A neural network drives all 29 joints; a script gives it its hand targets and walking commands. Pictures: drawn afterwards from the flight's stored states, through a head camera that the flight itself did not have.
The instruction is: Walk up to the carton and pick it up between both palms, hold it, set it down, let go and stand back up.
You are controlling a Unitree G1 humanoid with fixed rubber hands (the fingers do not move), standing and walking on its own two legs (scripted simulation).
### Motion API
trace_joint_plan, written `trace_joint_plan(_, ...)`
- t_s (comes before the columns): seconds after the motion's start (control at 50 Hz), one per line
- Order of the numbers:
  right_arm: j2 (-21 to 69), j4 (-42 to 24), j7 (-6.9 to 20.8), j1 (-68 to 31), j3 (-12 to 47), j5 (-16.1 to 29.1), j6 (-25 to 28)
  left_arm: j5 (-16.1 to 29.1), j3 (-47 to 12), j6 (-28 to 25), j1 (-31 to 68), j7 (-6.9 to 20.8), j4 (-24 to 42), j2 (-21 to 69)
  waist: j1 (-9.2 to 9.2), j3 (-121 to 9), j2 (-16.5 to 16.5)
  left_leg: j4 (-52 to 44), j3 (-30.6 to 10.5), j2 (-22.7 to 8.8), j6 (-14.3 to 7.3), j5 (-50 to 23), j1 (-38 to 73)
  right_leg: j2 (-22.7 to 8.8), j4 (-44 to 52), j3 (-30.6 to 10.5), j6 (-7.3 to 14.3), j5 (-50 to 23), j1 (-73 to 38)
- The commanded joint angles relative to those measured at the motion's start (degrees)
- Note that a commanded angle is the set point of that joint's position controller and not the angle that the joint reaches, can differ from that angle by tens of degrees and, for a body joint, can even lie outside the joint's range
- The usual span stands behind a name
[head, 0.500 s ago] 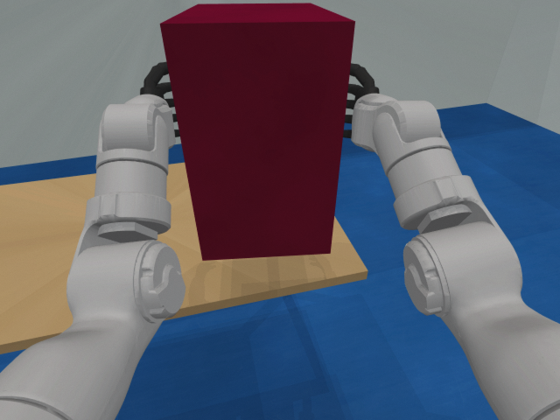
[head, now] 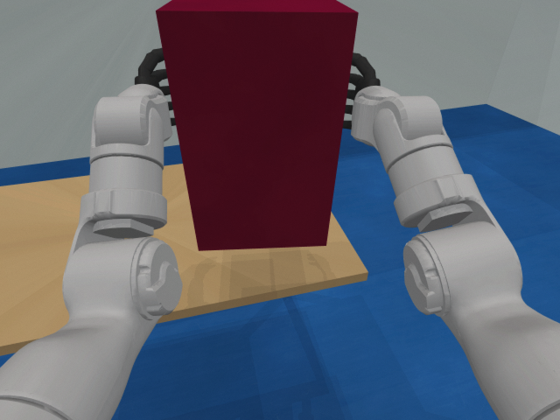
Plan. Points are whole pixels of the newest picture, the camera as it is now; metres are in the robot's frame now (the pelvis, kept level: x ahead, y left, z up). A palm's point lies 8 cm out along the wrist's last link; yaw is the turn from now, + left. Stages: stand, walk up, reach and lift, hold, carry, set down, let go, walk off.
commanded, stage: hold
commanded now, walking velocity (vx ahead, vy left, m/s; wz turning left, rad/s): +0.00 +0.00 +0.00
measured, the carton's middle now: (258, 111) +0.44 +0.00 +0.30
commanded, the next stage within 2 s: none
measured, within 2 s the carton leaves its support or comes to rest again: neither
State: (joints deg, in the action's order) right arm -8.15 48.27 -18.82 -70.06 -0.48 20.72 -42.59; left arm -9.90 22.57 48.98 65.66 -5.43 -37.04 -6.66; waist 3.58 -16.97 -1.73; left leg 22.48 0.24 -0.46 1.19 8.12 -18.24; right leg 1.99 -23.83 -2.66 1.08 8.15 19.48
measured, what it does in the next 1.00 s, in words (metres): stands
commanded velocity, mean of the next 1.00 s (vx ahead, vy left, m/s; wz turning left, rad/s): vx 0.00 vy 0.00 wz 0.00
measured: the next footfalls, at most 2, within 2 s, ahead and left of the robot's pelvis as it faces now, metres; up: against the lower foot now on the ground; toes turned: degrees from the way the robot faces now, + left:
none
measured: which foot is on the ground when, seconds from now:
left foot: down 0.00-1.00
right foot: down 0.00-1.00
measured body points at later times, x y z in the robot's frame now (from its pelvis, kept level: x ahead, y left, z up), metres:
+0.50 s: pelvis +0.00 +0.00 +0.00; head -0.08 -0.01 +0.44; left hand +0.40 +0.14 +0.33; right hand +0.39 -0.14 +0.32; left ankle +0.03 +0.13 -0.74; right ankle +0.04 -0.10 -0.74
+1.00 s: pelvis +0.00 +0.00 +0.00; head -0.08 -0.01 +0.44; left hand +0.40 +0.14 +0.33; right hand +0.39 -0.14 +0.32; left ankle +0.03 +0.13 -0.74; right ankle +0.04 -0.10 -0.74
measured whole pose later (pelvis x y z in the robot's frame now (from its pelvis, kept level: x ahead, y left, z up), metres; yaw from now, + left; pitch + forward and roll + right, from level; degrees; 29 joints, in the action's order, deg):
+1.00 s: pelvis +0.00 +0.00 +0.00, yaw +0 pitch +4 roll +0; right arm -8.2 49.9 -18.9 -70.3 -0.9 21.1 -43.2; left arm -12.9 23.3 49.2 66.2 -4.0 -38.6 -6.1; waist 3.6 -16.7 -1.7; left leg 22.5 0.2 -0.5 1.2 8.1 -18.2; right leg 2.0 -23.8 -2.7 1.1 8.0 19.5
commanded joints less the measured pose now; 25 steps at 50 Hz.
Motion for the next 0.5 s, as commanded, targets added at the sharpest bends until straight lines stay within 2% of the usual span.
trace_joint_plan(0.0,35.4,-17.3,8.4,-49.0,6.7,13.0,3.1,7.8,-14.4,-3.5,45.2,10.0,5.2,37.0,1.87,-18.0,-0.3,-1.3,-2.8,2.2,1.3,-1.1,10.2,3.1,8.6,-0.1,-2.9,-7.1,-19.5)
trace_joint_plan(0.02,36.7,-20.3,8.4,-51.5,8.0,13.7,3.5,8.8,-15.0,-4.0,47.2,9.7,7.5,37.3,0.99,-20.8,0.8,-0.4,-3.2,2.4,0.9,-3.2,10.8,3.2,8.1,-0.5,-2.9,-9.0,-20.4)
trace_joint_plan(0.04,38.2,-19.9,8.3,-51.6,8.3,14.5,3.4,9.4,-16.4,-4.5,50.8,9.3,11.1,36.7,1.16,-23.6,-0.2,0.1,-2.8,2.6,1.1,-4.1,11.4,3.2,7.4,-0.1,-3.3,-10.1,-20.6)
trace_joint_plan(0.06,39.2,-22.2,8.3,-54.9,8.9,14.8,3.8,10.9,-17.3,-4.7,52.2,9.1,11.1,37.7,0.84,-25.8,-0.1,0.7,-2.6,3.1,1.1,-4.7,11.2,3.0,7.5,-0.6,-3.3,-10.9,-21.3)
trace_joint_plan(0.08,39.6,-25.1,8.5,-57.6,9.3,15.5,4.2,13.5,-19.6,-5.3,55.4,8.7,14.0,39.1,1.64,-28.0,-0.7,1.0,-3.2,2.9,1.4,-5.4,10.9,3.7,6.9,0.1,-3.0,-10.6,-20.5)
trace_joint_plan(0.1,39.5,-27.3,8.5,-58.3,9.9,15.7,4.3,13.5,-20.0,-5.1,53.7,8.2,13.9,39.1,0.98,-29.6,-1.2,1.5,-2.9,3.0,1.4,-6.8,11.5,3.8,6.9,0.0,-3.0,-11.3,-20.8)
trace_joint_plan(0.12,40.0,-24.6,8.4,-56.0,9.7,15.2,3.9,14.7,-20.8,-5.3,55.0,8.0,14.5,39.7,1.97,-28.5,-2.1,1.4,-2.9,3.0,1.4,-6.3,12.0,3.7,7.2,0.0,-2.7,-11.3,-19.2)
trace_joint_plan(0.14,40.0,-22.2,8.7,-54.5,9.4,15.1,3.2,13.8,-19.4,-4.9,54.1,7.6,13.0,38.1,1.48,-26.3,-1.3,1.1,-3.0,3.2,1.1,-5.2,11.5,3.7,7.5,-0.1,-2.8,-10.4,-18.4)
trace_joint_plan(0.16,38.5,-23.8,8.6,-55.5,9.5,15.2,3.4,12.6,-19.4,-4.2,50.8,7.6,10.0,37.8,0.74,-26.4,-1.3,1.6,-2.8,3.3,1.1,-6.0,11.0,3.6,7.5,-0.5,-2.9,-11.6,-18.6)
trace_joint_plan(0.2,36.5,-17.5,8.4,-51.3,6.4,12.1,2.6,10.5,-15.9,-3.7,47.7,8.5,4.6,37.1,1.83,-19.1,0.3,-0.3,-2.7,2.8,1.0,-1.5,9.6,2.9,9.0,-0.5,-3.0,-7.2,-16.6)
trace_joint_plan(0.22,36.5,-16.0,8.1,-47.9,6.5,11.6,2.6,9.5,-14.5,-3.7,45.0,9.0,4.1,36.5,1.56,-18.9,1.3,-0.5,-2.2,2.9,0.8,-1.9,10.3,2.9,8.6,-0.6,-3.2,-8.8,-16.8)
trace_joint_plan(0.24,35.4,-14.5,8.2,-47.8,5.7,11.6,2.3,7.5,-12.6,-3.1,44.2,9.5,2.1,35.3,1.25,-16.2,1.3,-1.9,-2.6,2.5,0.7,2.0,9.9,2.8,9.5,-0.2,-3.3,-4.0,-16.1)
trace_joint_plan(0.26,35.1,-13.7,8.2,-48.8,4.6,10.3,2.6,6.8,-11.6,-3.2,44.4,10.0,0.2,35.2,1.62,-14.5,1.6,-2.2,-2.5,2.5,0.7,3.8,8.7,2.4,9.8,-0.2,-3.2,-2.4,-16.7)
trace_joint_plan(0.28,35.5,-13.6,8.4,-49.4,4.8,10.4,3.0,7.6,-12.5,-3.8,46.6,10.0,1.3,35.6,1.76,-15.3,1.1,-2.6,-3.0,2.2,0.3,5.1,8.0,2.5,9.6,-0.2,-2.9,-1.2,-16.3)
trace_joint_plan(0.3,37.3,-14.5,8.6,-49.0,5.3,11.5,3.2,7.7,-14.0,-4.1,48.1,10.0,5.6,36.8,1.45,-17.6,-0.6,-1.9,-2.6,2.5,1.0,1.2,9.0,2.6,8.3,0.3,-2.9,-5.0,-18.0)
trace_joint_plan(0.32,38.8,-17.3,8.7,-50.3,7.1,13.1,3.5,9.7,-15.7,-4.8,52.0,9.6,10.8,36.9,0.66,-21.7,-0.5,-0.8,-2.8,2.3,1.1,-1.9,10.2,3.0,7.5,0.1,-2.8,-7.6,-19.1)
trace_joint_plan(0.34,39.6,-18.6,8.8,-52.4,7.8,13.5,3.8,9.7,-15.4,-5.1,52.3,9.3,11.4,37.1,0.15,-23.1,0.1,-0.3,-2.5,2.6,1.1,-3.7,10.4,3.3,7.3,0.5,-3.1,-8.1,-19.9)
trace_joint_plan(0.36,39.2,-24.0,8.6,-56.2,9.0,14.7,4.2,12.8,-18.4,-5.4,53.4,9.1,12.9,38.2,1.11,-26.6,-0.3,0.5,-2.6,3.0,1.1,-5.0,10.5,3.5,7.4,0.0,-3.0,-10.2,-20.8)
trace_joint_plan(0.38,40.9,-27.6,8.6,-59.8,10.4,15.4,4.7,14.7,-20.3,-6.1,57.2,8.4,15.7,38.5,0.74,-31.1,0.3,1.3,-2.5,3.2,1.1,-6.2,11.7,3.9,6.8,0.2,-3.3,-11.2,-20.7)
trace_joint_plan(0.4,40.7,-28.1,8.8,-59.7,10.0,15.2,4.6,15.8,-21.7,-6.0,57.6,7.9,15.3,39.6,1.54,-30.6,-1.2,1.1,-2.9,3.2,1.4,-5.7,10.6,3.5,6.9,0.1,-3.1,-11.0,-19.5)
trace_joint_plan(0.42,39.9,-24.8,8.8,-58.1,9.1,14.5,4.1,15.6,-21.3,-5.8,56.7,7.5,13.6,39.3,1.8,-29.1,-1.5,1.3,-2.6,3.1,1.5,-5.2,11.2,3.5,7.5,0.1,-2.9,-9.2,-18.3)
trace_joint_plan(0.44,39.3,-24.6,8.7,-58.3,8.4,13.9,4.3,14.6,-20.0,-5.1,53.9,7.5,10.2,39.6,1.62,-27.3,-1.0,1.4,-2.9,2.8,1.3,-5.1,10.7,3.4,7.5,-0.2,-2.8,-10.0,-17.9)
trace_joint_plan(0.46,38.4,-20.9,8.6,-55.4,7.4,12.7,3.9,13.5,-18.5,-4.8,51.3,7.9,6.6,38.6,1.62,-23.6,-0.8,0.6,-2.7,3.0,0.8,-2.0,10.0,3.1,8.5,-0.5,-2.7,-7.1,-16.2)
trace_joint_plan(0.48,38.5,-19.5,8.8,-53.8,7.4,13.0,3.6,12.4,-17.1,-4.7,50.3,7.9,6.2,38.5,0.75,-22.0,-0.4,-0.2,-2.6,2.7,0.8,-1.8,9.9,3.5,8.6,-0.3,-2.6,-6.5,-16.2)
